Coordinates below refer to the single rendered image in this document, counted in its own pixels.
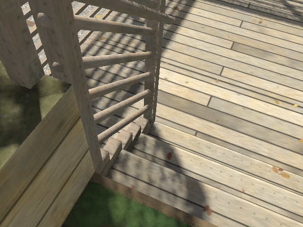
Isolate stairs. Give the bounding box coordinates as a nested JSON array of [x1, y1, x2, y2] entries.
[[106, 121, 303, 227]]

